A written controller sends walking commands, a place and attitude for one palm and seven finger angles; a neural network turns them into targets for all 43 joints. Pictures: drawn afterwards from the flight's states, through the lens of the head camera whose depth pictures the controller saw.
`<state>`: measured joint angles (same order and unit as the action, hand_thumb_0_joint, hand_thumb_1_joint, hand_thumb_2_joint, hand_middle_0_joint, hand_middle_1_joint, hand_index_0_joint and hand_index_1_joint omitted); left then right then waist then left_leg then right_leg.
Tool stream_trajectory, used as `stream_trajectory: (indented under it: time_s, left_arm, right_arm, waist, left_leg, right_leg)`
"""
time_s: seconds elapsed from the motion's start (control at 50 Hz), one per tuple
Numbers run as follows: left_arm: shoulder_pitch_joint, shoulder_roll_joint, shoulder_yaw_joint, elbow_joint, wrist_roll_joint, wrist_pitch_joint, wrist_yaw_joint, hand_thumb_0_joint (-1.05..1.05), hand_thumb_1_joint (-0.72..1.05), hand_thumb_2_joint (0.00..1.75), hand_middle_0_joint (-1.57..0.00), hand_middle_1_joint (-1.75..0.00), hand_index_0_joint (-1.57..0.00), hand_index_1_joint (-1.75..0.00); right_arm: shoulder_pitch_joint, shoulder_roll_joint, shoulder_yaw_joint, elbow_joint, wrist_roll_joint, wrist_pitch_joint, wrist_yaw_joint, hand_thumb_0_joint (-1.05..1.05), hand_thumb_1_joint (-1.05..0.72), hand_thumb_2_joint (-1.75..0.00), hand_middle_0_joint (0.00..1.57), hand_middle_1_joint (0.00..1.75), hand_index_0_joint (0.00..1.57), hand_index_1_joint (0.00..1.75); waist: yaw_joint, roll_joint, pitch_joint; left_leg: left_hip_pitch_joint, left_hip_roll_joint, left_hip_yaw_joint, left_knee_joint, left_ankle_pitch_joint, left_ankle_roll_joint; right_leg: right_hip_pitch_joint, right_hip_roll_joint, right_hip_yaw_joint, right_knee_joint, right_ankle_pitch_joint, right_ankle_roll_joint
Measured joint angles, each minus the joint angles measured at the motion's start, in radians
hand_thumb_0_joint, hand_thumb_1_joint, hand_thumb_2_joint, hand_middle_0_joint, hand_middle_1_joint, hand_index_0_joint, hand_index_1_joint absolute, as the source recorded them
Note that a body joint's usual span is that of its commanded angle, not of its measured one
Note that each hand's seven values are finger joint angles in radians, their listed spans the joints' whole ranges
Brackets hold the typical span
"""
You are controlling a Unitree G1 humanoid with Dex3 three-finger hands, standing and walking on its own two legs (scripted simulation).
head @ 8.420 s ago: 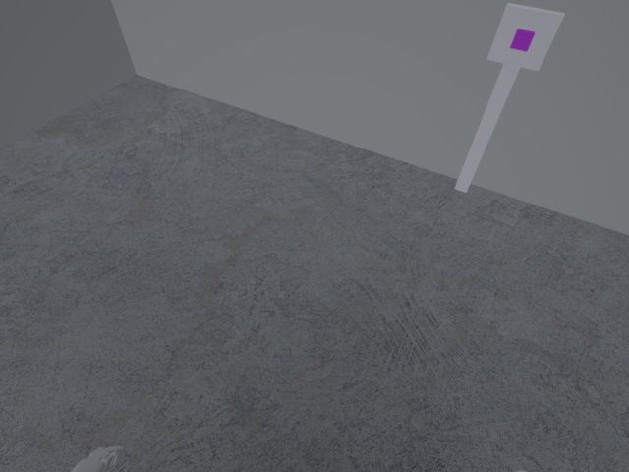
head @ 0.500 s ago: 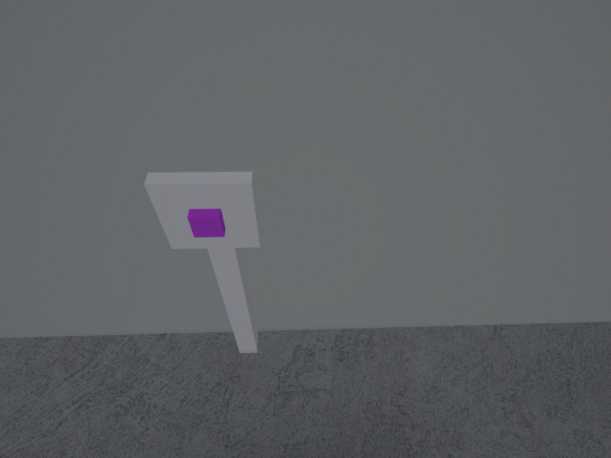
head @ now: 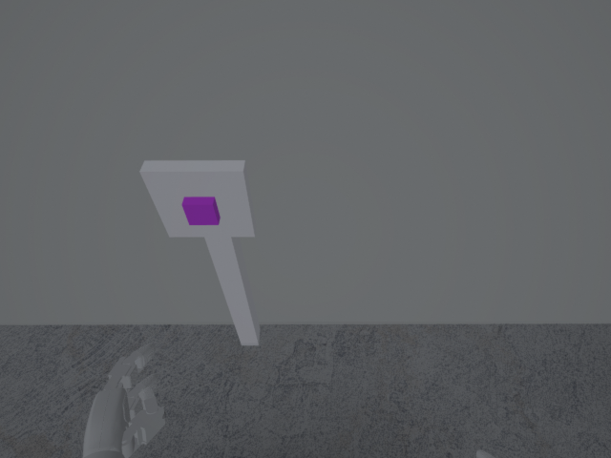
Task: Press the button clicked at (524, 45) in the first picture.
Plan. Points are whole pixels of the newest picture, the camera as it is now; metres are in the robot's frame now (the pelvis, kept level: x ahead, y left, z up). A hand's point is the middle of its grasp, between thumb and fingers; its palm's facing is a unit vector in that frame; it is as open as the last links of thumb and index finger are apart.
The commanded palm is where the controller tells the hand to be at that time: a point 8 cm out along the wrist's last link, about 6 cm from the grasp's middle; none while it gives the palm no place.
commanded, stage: raise the hand and make a fist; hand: left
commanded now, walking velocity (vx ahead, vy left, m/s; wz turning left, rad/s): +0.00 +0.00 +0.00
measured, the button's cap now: (202, 210) +0.54 +0.22 -0.04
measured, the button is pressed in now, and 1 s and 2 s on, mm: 0 0 0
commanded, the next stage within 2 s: aim a knuckle at the button in 1.82 s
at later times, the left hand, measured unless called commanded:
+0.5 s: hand (172, 434) +0.17 +0.18 -0.06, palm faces +0.00 -1.00 -0.05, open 3.7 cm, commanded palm +0.14 +0.24 -0.05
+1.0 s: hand (153, 425) +0.18 +0.21 -0.05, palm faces +0.03 -1.00 -0.05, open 3.1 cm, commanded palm +0.15 +0.26 -0.04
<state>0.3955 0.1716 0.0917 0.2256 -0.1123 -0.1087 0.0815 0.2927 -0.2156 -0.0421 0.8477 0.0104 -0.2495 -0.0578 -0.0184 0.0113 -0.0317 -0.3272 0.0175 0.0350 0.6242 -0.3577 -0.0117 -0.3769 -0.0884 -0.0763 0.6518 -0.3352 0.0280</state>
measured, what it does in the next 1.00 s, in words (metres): lowers itself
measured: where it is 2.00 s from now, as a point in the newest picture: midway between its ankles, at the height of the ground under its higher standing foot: outside the picture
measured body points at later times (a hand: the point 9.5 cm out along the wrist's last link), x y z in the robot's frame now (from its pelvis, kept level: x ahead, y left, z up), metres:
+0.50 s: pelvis -0.06 -0.02 -0.10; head +0.02 -0.01 +0.34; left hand +0.16 +0.24 -0.05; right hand +0.14 -0.23 -0.18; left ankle -0.03 +0.13 -0.72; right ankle +0.00 -0.13 -0.72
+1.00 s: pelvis -0.04 +0.02 -0.09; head +0.04 +0.04 +0.35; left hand +0.17 +0.26 -0.05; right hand +0.17 -0.22 -0.16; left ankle -0.03 +0.13 -0.72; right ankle +0.00 -0.13 -0.72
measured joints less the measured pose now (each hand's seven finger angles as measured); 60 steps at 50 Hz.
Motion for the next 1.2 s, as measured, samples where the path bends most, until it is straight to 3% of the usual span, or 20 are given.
stream_trajectory:
  time_s: [0.06, 0.12, 0.16, 0.22, 0.3, 0.38, 0.44, 0.5, 0.58, 0.7, 0.8, 1.2]
  left_arm:
    - [-0.080, -0.006, 0.056, -0.018, -0.044, -0.209, -0.112, 0.02, 0.93, 0.90, -0.32, -0.43, -0.32, -0.44]
    - [-0.120, -0.013, 0.081, 0.005, -0.098, -0.416, -0.283, 0.02, 0.92, 0.90, -0.39, -0.51, -0.39, -0.51]
    - [-0.120, -0.012, 0.088, 0.017, -0.123, -0.479, -0.376, 0.01, 0.92, 0.90, -0.44, -0.56, -0.44, -0.56]
    - [-0.090, -0.005, 0.093, 0.005, -0.147, -0.446, -0.431, 0.01, 0.91, 0.90, -0.52, -0.64, -0.52, -0.65]
    - [-0.022, 0.008, 0.109, -0.077, -0.150, -0.381, -0.392, 0.02, 0.90, 0.90, -0.63, -0.76, -0.63, -0.77]
    - [-0.006, 0.031, 0.115, -0.175, -0.147, -0.382, -0.369, 0.02, 0.90, 0.90, -0.74, -0.88, -0.74, -0.89]
    - [-0.044, 0.048, 0.117, -0.192, -0.156, -0.361, -0.395, 0.02, 0.90, 0.90, -0.82, -0.97, -0.82, -0.98]
    - [-0.080, 0.056, 0.118, -0.183, -0.163, -0.303, -0.417, 0.02, 0.90, 0.90, -0.90, -1.06, -0.90, -1.07]
    - [-0.075, 0.053, 0.121, -0.191, -0.162, -0.241, -0.398, 0.02, 0.90, 0.90, -1.01, -1.18, -1.01, -1.18]
    - [-0.015, 0.037, 0.113, -0.236, -0.147, -0.274, -0.334, 0.02, 0.90, 0.90, -1.16, -1.35, -1.16, -1.36]
    - [0.006, 0.041, 0.102, -0.246, -0.137, -0.304, -0.324, 0.02, 0.90, 0.90, -1.24, -1.44, -1.24, -1.44]
    - [0.008, 0.071, 0.111, -0.304, -0.138, -0.253, -0.349, 0.02, 0.90, 0.90, -1.30, -1.50, -1.30, -1.50]
  right_arm:
    - [-0.064, -0.022, -0.021, -0.101, -0.009, -0.027, 0.023, 0.02, -0.92, -0.89, 0.21, 0.30, 0.20, 0.30]
    - [-0.123, -0.044, -0.041, -0.199, -0.006, -0.047, 0.049, 0.02, -0.91, -0.89, 0.20, 0.30, 0.20, 0.30]
    - [-0.150, -0.060, -0.050, -0.262, 0.001, -0.045, 0.056, 0.02, -0.91, -0.89, 0.20, 0.30, 0.19, 0.30]
    - [-0.170, -0.073, -0.053, -0.342, 0.015, -0.026, 0.046, 0.02, -0.91, -0.89, 0.20, 0.30, 0.19, 0.30]
    - [-0.168, -0.059, -0.034, -0.388, 0.017, -0.012, 0.021, 0.02, -0.91, -0.89, 0.20, 0.30, 0.19, 0.30]
    - [-0.143, -0.025, 0.009, -0.360, 0.008, -0.011, 0.007, 0.02, -0.91, -0.89, 0.20, 0.30, 0.19, 0.30]
    - [-0.124, 0.002, 0.040, -0.316, 0.007, -0.005, 0.006, 0.02, -0.91, -0.89, 0.20, 0.30, 0.20, 0.30]
    - [-0.101, 0.024, 0.055, -0.283, 0.009, 0.007, 0.008, 0.02, -0.91, -0.89, 0.21, 0.30, 0.20, 0.30]
    - [-0.066, 0.039, 0.051, -0.264, 0.008, 0.019, 0.013, 0.02, -0.90, -0.89, 0.21, 0.30, 0.20, 0.30]
    - [-0.035, 0.019, 0.027, -0.268, 0.000, 0.026, 0.019, 0.02, -0.90, -0.89, 0.21, 0.30, 0.20, 0.30]
    - [-0.048, -0.013, 0.019, -0.293, -0.001, 0.033, 0.018, 0.02, -0.90, -0.89, 0.21, 0.30, 0.20, 0.30]
    - [-0.104, 0.008, 0.057, -0.374, -0.006, 0.081, 0.025, 0.02, -0.90, -0.89, 0.21, 0.30, 0.20, 0.30]
  waist:
    - [0.000, -0.016, -0.057]
    - [0.010, -0.038, -0.092]
    - [0.021, -0.050, -0.105]
    - [0.038, -0.061, -0.109]
    - [0.054, -0.049, -0.097]
    - [0.060, -0.025, -0.090]
    - [0.055, -0.008, -0.091]
    - [0.040, 0.007, -0.091]
    - [0.018, 0.016, -0.094]
    - [0.005, 0.011, -0.105]
    - [0.008, 0.000, -0.110]
    - [0.028, -0.002, -0.118]
  left_leg:
    - [-0.178, 0.012, 0.002, 0.146, -0.041, -0.011]
    - [-0.350, 0.026, -0.002, 0.315, -0.094, -0.027]
    - [-0.446, 0.031, -0.008, 0.418, -0.131, -0.029]
    - [-0.547, 0.035, -0.023, 0.535, -0.171, -0.033]
    - [-0.617, 0.044, -0.057, 0.627, -0.203, -0.035]
    - [-0.659, 0.049, -0.092, 0.670, -0.215, -0.036]
    - [-0.683, 0.049, -0.102, 0.681, -0.214, -0.035]
    - [-0.692, 0.047, -0.098, 0.677, -0.210, -0.032]
    - [-0.681, 0.045, -0.076, 0.654, -0.204, -0.017]
    - [-0.665, 0.035, -0.050, 0.629, -0.202, 0.003]
    - [-0.676, 0.027, -0.046, 0.641, -0.212, 0.013]
    - [-0.670, 0.029, -0.073, 0.648, -0.236, 0.011]
  right_leg:
    - [-0.184, 0.004, 0.010, 0.147, -0.036, -0.016]
    - [-0.360, 0.011, 0.019, 0.314, -0.087, -0.028]
    - [-0.457, 0.013, 0.022, 0.415, -0.119, -0.036]
    - [-0.553, 0.013, 0.017, 0.527, -0.160, -0.047]
    - [-0.602, 0.020, -0.011, 0.595, -0.186, -0.056]
    - [-0.619, 0.025, -0.042, 0.609, -0.191, -0.059]
    - [-0.633, 0.025, -0.051, 0.606, -0.185, -0.056]
    - [-0.639, 0.025, -0.047, 0.595, -0.176, -0.048]
    - [-0.635, 0.023, -0.027, 0.569, -0.161, -0.033]
    - [-0.624, 0.015, -0.003, 0.543, -0.152, -0.014]
    - [-0.632, 0.008, 0.002, 0.550, -0.158, -0.005]
    - [-0.606, 0.011, -0.024, 0.536, -0.178, -0.002]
